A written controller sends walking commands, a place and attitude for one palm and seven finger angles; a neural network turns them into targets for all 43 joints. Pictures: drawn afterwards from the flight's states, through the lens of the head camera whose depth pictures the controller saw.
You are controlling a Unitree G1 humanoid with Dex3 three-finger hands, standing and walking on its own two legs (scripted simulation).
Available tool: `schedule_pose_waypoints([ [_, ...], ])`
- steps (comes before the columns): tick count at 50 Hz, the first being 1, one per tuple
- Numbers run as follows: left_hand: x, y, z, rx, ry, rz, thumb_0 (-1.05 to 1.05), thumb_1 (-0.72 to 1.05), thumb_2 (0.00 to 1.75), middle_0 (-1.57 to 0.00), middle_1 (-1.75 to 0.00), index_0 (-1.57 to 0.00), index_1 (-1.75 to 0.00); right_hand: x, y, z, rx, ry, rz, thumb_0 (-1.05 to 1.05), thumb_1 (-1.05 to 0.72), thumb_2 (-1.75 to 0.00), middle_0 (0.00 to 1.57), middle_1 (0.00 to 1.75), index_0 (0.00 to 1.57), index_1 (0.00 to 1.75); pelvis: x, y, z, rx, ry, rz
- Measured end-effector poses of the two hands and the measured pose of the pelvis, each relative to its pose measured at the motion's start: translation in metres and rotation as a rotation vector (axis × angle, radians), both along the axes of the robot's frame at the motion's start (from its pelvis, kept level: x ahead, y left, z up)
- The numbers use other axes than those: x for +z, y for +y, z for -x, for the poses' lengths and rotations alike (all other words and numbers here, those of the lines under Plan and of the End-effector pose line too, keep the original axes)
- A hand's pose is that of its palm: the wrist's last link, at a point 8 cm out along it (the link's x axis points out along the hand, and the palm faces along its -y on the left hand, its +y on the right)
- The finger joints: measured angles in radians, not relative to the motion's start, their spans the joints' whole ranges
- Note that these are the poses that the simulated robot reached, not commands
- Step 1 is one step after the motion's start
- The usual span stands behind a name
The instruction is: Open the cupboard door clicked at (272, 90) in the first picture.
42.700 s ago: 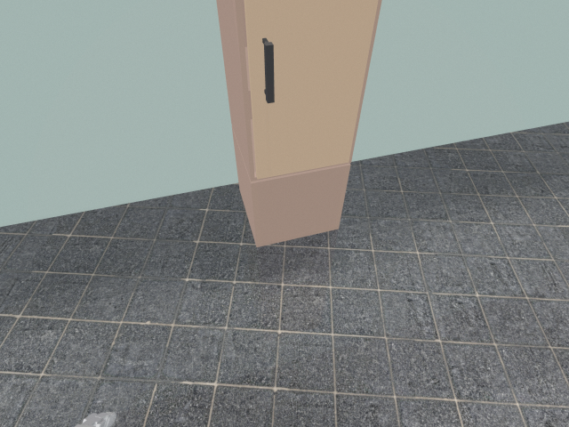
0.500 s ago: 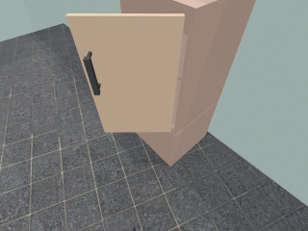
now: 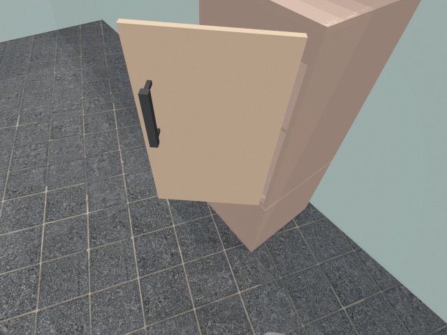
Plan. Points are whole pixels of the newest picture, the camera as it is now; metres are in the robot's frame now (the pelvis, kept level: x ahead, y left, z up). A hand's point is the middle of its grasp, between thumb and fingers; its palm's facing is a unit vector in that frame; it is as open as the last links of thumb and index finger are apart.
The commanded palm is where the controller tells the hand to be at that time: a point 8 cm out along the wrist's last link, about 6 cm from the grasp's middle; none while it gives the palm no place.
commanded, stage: come to a stop and stand still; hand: left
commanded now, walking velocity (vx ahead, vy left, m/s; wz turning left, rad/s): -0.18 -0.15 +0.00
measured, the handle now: (151, 115) +0.55 +0.21 +0.06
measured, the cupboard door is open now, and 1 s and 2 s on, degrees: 49 49 49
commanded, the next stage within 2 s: look again from close up in 0.94 s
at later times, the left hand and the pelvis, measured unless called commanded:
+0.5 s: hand out of the picture +0.10 +0.16 -0.17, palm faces +0.08 -0.97 -0.23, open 7.3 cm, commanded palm none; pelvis +0.03 -0.03 +0.00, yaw +3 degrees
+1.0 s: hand out of the picture -0.02 +0.17 -0.17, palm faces +0.05 -0.98 -0.17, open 7.4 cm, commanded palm none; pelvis -0.01 +0.00 +0.01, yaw +2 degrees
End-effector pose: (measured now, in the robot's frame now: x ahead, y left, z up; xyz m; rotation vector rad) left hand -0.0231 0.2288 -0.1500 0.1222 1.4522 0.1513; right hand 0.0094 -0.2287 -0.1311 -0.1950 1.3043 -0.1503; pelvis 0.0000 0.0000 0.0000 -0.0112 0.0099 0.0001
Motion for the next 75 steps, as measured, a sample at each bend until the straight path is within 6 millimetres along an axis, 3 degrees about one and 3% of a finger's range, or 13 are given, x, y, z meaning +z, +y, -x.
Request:
schedule_pose_waypoints([
  [8, 0.014, -0.009, -0.096, -0.013, -0.18, -0.022, 0.0, 0.91, 0.9, -0.2, -0.29, -0.19, -0.3, -0.005, 0.026, 0.004, 0.002, 0.125, -0.082, 0.01, -0.91, -0.9, 0.2, 0.3, 0.2, 0.3, 0.007, -0.005, -0.025, 0.032, 0.003, -0.014],
  [13, 0.012, -0.026, -0.135, -0.049, -0.232, -0.037, 0.0, 0.91, 0.9, -0.2, -0.29, -0.19, -0.3, -0.021, 0.017, -0.009, -0.039, 0.137, -0.107, 0.01, -0.9, -0.9, 0.2, 0.3, 0.21, 0.3, -0.003, -0.018, -0.042, 0.027, -0.005, -0.037],
  [16, 0.01, -0.033, -0.145, -0.064, -0.253, -0.05, 0.0, 0.91, 0.9, -0.2, -0.29, -0.19, -0.3, -0.03, 0.003, -0.022, -0.062, 0.124, -0.103, 0.01, -0.9, -0.9, 0.2, 0.3, 0.21, 0.3, -0.009, -0.025, -0.045, 0.03, -0.004, -0.032],
  [24, 0.016, -0.025, -0.12, -0.008, -0.26, -0.073, -0.01, 0.92, 0.9, -0.2, -0.29, -0.2, -0.3, -0.017, -0.029, -0.06, -0.008, 0.05, -0.033, 0.01, -0.91, -0.9, 0.19, 0.3, 0.2, 0.3, -0.003, -0.028, -0.028, 0.051, -0.003, -0.039],
  [31, 0.008, 0.007, -0.07, 0.029, -0.219, -0.078, 0.0, 0.91, 0.9, -0.2, -0.3, -0.2, -0.3, -0.001, -0.023, -0.077, 0.049, -0.074, 0.015, 0.01, -0.91, -0.9, 0.19, 0.3, 0.2, 0.3, -0.004, -0.01, -0.007, 0.047, -0.004, -0.038],
  [34, -0.003, 0.023, -0.048, 0.049, -0.187, -0.069, 0.0, 0.91, 0.9, -0.2, -0.29, -0.2, -0.3, 0.0, -0.009, -0.068, 0.054, -0.118, 0.028, 0.01, -0.91, -0.9, 0.19, 0.3, 0.2, 0.3, -0.01, 0.003, 0.001, 0.045, -0.019, -0.024],
  [37, -0.001, 0.03, -0.029, 0.06, -0.15, -0.056, 0.0, 0.91, 0.9, -0.2, -0.29, -0.19, -0.3, 0.006, 0.01, -0.048, 0.058, -0.103, 0.012, 0.01, -0.91, -0.9, 0.19, 0.3, 0.2, 0.3, -0.003, 0.009, 0.004, 0.046, -0.029, -0.016],
  [45, 0.009, 0.016, 0.002, 0.052, -0.08, -0.006, 0.0, 0.91, 0.9, -0.2, -0.29, -0.19, -0.3, 0.006, 0.022, 0.006, 0.019, 0.011, -0.016, 0.01, -0.93, -0.9, 0.2, 0.3, 0.21, 0.3, 0.009, 0.012, 0.009, 0.039, -0.01, -0.014],
  [52, 0.009, -0.015, -0.003, 0.004, -0.057, -0.015, 0.01, 0.92, 0.9, -0.2, -0.29, -0.19, -0.3, -0.012, 0.01, 0.052, -0.051, 0.121, -0.066, 0.01, -0.91, -0.9, 0.2, 0.3, 0.21, 0.3, 0.002, -0.009, 0.014, 0.028, 0.005, -0.045],
  [55, 0.012, -0.026, -0.004, -0.028, -0.066, -0.044, 0.01, 0.93, 0.9, -0.2, -0.29, -0.19, -0.3, -0.021, 0.001, 0.061, -0.062, 0.158, -0.089, 0.01, -0.91, -0.9, 0.2, 0.3, 0.2, 0.3, -0.001, -0.016, 0.018, 0.017, -0.002, -0.006],
  [61, 0.01, -0.034, -0.009, -0.025, -0.099, -0.055, 0.01, 0.93, 0.9, -0.2, -0.29, -0.2, -0.3, -0.029, -0.007, 0.049, -0.048, 0.122, -0.099, 0.01, -0.91, -0.9, 0.19, 0.3, 0.2, 0.3, -0.005, -0.024, 0.015, 0.043, -0.011, 0.025],
  [68, 0.012, -0.038, -0.02, 0.001, -0.144, -0.062, 0.01, 0.94, 0.9, -0.2, -0.29, -0.2, -0.3, -0.024, -0.008, 0.025, -0.009, 0.064, -0.096, 0.02, -0.92, -0.9, 0.19, 0.3, 0.2, 0.3, -0.001, -0.033, 0.007, 0.036, -0.029, -0.013],
  [75, 0.014, -0.045, -0.013, 0.001, -0.121, -0.05, 0.01, 0.92, 0.9, -0.2, -0.29, -0.2, -0.3, -0.02, -0.019, 0.017, -0.003, 0.061, -0.081, 0.02, -0.93, -0.9, 0.19, 0.3, 0.2, 0.3, 0.002, -0.038, 0.005, 0.032, -0.026, -0.022],
])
